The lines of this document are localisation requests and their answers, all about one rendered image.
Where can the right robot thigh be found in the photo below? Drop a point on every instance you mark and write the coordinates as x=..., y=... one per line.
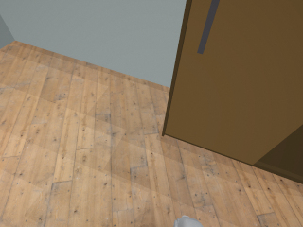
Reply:
x=187, y=222

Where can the wardrobe door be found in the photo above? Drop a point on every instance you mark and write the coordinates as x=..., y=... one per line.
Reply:
x=244, y=94
x=288, y=154

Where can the handle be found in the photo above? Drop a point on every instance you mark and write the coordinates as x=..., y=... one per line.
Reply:
x=208, y=24

